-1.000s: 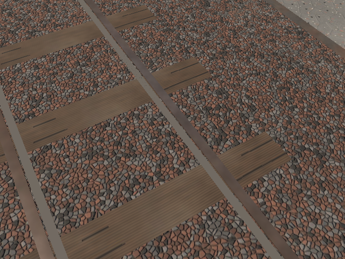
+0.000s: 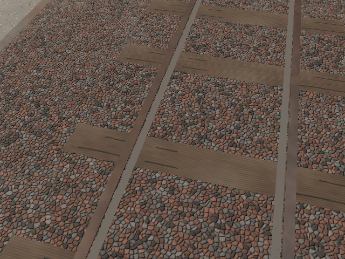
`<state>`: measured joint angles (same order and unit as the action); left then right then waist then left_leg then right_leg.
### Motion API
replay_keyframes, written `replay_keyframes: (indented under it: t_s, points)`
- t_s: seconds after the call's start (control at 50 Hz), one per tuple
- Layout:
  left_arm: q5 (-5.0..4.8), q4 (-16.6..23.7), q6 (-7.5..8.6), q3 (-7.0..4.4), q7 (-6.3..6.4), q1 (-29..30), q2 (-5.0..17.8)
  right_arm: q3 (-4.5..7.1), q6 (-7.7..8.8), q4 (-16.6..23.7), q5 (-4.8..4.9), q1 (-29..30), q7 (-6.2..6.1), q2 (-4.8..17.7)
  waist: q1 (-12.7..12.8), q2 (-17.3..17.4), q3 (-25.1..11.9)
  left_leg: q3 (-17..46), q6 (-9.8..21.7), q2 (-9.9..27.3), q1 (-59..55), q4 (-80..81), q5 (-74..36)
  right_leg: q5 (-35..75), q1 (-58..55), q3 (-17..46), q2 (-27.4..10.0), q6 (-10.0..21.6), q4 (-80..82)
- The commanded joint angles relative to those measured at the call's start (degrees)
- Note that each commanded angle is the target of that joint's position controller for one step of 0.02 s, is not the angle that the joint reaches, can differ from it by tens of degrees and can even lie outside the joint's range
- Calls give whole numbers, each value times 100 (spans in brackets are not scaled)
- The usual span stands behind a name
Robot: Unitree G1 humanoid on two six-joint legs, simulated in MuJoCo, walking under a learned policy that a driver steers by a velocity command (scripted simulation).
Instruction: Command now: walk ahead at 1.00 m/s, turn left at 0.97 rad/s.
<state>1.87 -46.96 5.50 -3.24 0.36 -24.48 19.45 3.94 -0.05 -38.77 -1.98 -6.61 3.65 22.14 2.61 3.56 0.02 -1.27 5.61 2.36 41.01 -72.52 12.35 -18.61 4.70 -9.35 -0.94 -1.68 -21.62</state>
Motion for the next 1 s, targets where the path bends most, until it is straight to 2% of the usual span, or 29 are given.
replay_keyframes:
  t_s: [0.02, 0.08, 0.12, 0.16, 0.18, 0.2, 0.22, 0.24, 0.26, 0.28, 0.3, 0.34, 0.38, 0.42, 0.46, 0.5, 0.52, 0.56, 0.6, 0.62, 0.64, 0.66, 0.68, 0.7, 0.72, 0.78, 0.84, 0.92, 1.0]
  points:
    - [-20, 257, 210, 65, -43, 478, 110, -241, 4, 752, 9, 534, 133, -299, -399, -878, 447, 142, 2, 299, 499, 629, -757, 2595, 127, 337, -1262, 404, 1302]
    - [-15, 21, 219, 38, -5, 98, 307, -335, 22, 909, 10, 1181, 253, -335, -267, -539, 861, -701, 215, -8, -217, 2204, -1196, 3982, 129, -458, -984, 188, 1489]
    - [-11, 33, 209, -25, 61, -104, 683, -332, 31, 799, 28, 990, 243, -301, -418, -776, 578, -1110, 425, -452, -956, 2537, -1023, 7077, -294, -692, -1066, 36, 724]
    - [-10, 38, 45, -116, 173, -58, 977, -224, 66, 509, -22, 125, 147, -8, -999, -991, 54, -1043, 630, -765, -2085, 2834, -670, 8190, -497, -620, -1313, 23, -667]
    - [10, 160, -63, -152, 192, 219, 1081, -81, 85, 161, 0, -956, 71, 267, -1503, -1051, -460, -858, 784, -902, -3273, 2910, -505, 8203, -199, -474, -1411, 119, -1931]
    - [48, 284, -140, -153, 151, 445, 1047, 107, 131, -283, 26, -2185, -54, 551, -1937, -752, -930, -345, 1007, -886, -4951, 3422, -525, 6773, 777, -425, -1292, 195, -3852]
    - [101, 445, -133, -81, 12, 537, 612, 296, 65, -367, 193, -1909, -226, 900, -1456, 507, -633, 797, 1200, -273, -5672, 3736, -214, 465, 2429, -417, -145, 87, -6016]
    - [-18, 1114, -58, 9, 38, 137, 420, 416, -53, -37, -16, -1488, -247, 1595, -826, 1083, -1495, 3815, 2383, 1062, -7103, 4296, -511, -1118, 4383, 520, 271, -163, -7805]
    - [-13, 1303, 92, 41, 32, 723, 645, 429, -89, 85, 21, -1809, -339, 1370, -1180, -19, -1748, 4686, 2438, 1256, -6933, 5283, 578, -625, 4815, 1397, 52, -108, -7555]
    - [-44, 1225, 152, 95, 26, 760, 585, 335, -29, -72, 39, -1585, -414, 943, -866, -548, -754, 4317, 2130, 1288, -5893, 5774, 801, -267, 4802, 1396, -289, 4, -6825]
    - [0, 1084, 114, 119, 31, 696, 519, 226, 78, -172, 26, -1337, -449, 593, -465, -949, -174, 3710, 1824, 1119, -4771, 5859, 428, -109, 4308, 1286, -551, 42, -6171]
    - [167, 837, -154, 182, -16, 367, 322, 21, 333, -192, 23, -986, -482, 157, 23, -1038, 169, 2748, 1555, 759, -3176, 5968, -409, -283, 3284, 1288, -789, -11, -5535]
    - [128, 914, -306, 229, -118, 665, 99, -17, 533, -393, 73, -1116, -408, 122, 67, -840, 463, 2023, 1398, 518, -2443, 6289, -653, -153, 3124, 1183, -951, -39, -4741]
    - [15, 1117, -272, 292, -167, 1320, -91, -19, 652, -544, 107, -1168, -314, 134, -55, -707, 874, 1021, 1029, 189, -2204, 6372, -2909, 880, 3001, 894, -925, 101, -3446]
    - [-83, 1071, -186, 353, -256, 1518, -324, -60, 745, -647, 185, -1283, -242, 26, -257, -585, 655, 168, 547, -178, -2284, 6261, -4042, 2440, 2178, 490, -568, 369, -2113]
    - [-157, 994, -147, 332, -309, 1601, -363, -79, 814, -808, 218, -1520, -255, 77, -409, -380, 450, -31, 288, 30, -2965, 6376, -4294, 3415, 1954, 390, -238, 570, -1525]
    - [-432, 1175, 62, 202, -261, 2127, -55, -55, 743, -712, 299, -1526, -407, 180, -680, -491, 289, 102, 148, 146, -3377, 5965, -4336, 3449, 2027, 538, 43, 484, -1309]
    - [-391, 1221, 182, 46, -362, 1890, 232, -8, 522, -684, 172, -1471, -586, 476, -393, -96, -117, -120, -245, 212, -4310, 5157, -5020, 3530, 1994, 345, 461, 476, -805]
    - [-371, 828, 82, -193, -403, 383, 619, 33, 337, -445, 16, -973, -695, 553, 367, 355, -763, -207, -541, 223, -4028, 3389, -5715, 3136, 527, 350, 731, 533, -1132]
    - [-338, 579, -3, -274, -332, -668, 745, 22, 315, -267, 22, -467, -688, 505, 1032, 112, -893, -291, -745, -65, -3075, 1550, -4744, 3388, -603, 850, 406, 711, -856]
    - [-222, 541, -30, -230, -263, -693, 984, -166, 356, -105, -202, -1047, -553, -392, 361, -2086, -1004, -193, -1003, -1084, -1151, -1080, 2291, 5911, -1987, 2218, -578, 1260, -1442]
    - [162, 1015, 27, -222, -230, -85, 1180, -293, 465, -11, 151, -2202, -395, -448, -147, -1918, -2501, 1066, -1090, -1270, -146, -2582, 2522, 5123, -3017, 5339, -1928, 2492, -689]
    - [48, 1450, -83, -321, -196, 529, 1043, -199, 505, 17, 222, -1821, -319, 214, 109, -896, -2525, 1340, -830, -876, -265, -2224, 1759, 3228, -2434, 5436, -1750, 2406, -101]
    - [-149, 1551, -173, -246, -156, 933, 776, -138, 482, 254, 214, -1054, -337, 360, 7, -92, -1458, 1191, -688, -687, -100, -1662, 1401, 1827, -1261, 4924, -1386, 2179, 209]
    - [-249, 1605, -225, -188, -152, 1176, 662, -125, 423, 351, 135, -759, -395, 328, -231, 450, -842, 1076, -680, -547, -169, -1258, 1249, 1355, -243, 4684, -1131, 2006, 485]
    - [-206, 1616, -270, -208, -108, 1433, 623, -108, 251, 396, 47, -860, -501, 197, -553, -93, -267, 1072, -841, -356, -711, 39, 1041, 2456, 1163, 3766, -408, 1730, 597]
    - [-268, 1461, -369, -278, 42, 1149, 779, -156, 238, 484, 4, -550, -618, -55, -436, -294, -687, 987, -1110, -500, -712, 985, 704, 4217, 1112, 3378, -192, 1554, 142]
    - [-427, 1523, -681, -346, 297, 1205, 916, -100, 154, 599, 146, 37, -676, 5, -284, -709, -988, 1228, -1205, -618, -421, 1756, -91, 2711, 685, 3648, 22, 919, -12]
    - [-382, 1569, -823, -381, 373, 1130, 841, -48, 270, 665, 168, 589, -629, 12, -58, -1122, -670, 1392, -1111, -696, -325, 2583, -273, 1683, 372, 4074, 136, 755, -39]
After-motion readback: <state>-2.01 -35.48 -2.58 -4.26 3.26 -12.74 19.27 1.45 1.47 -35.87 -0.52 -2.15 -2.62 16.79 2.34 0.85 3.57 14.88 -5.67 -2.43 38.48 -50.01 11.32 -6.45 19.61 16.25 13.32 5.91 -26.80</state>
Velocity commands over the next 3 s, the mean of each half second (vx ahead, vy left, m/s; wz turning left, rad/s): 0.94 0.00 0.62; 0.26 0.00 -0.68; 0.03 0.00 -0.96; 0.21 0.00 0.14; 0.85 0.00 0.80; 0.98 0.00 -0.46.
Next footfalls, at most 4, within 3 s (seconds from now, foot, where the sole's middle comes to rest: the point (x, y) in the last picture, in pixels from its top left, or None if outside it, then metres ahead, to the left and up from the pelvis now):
0.22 left None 0.37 0.05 -0.77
0.62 right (182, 181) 0.82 0.04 -0.77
1.20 left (151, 154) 0.96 0.19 -0.77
1.66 right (195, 191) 0.77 -0.01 -0.77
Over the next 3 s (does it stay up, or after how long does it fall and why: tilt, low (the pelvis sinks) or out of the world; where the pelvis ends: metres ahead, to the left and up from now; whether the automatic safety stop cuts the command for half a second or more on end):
stays up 1.69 0.07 0.00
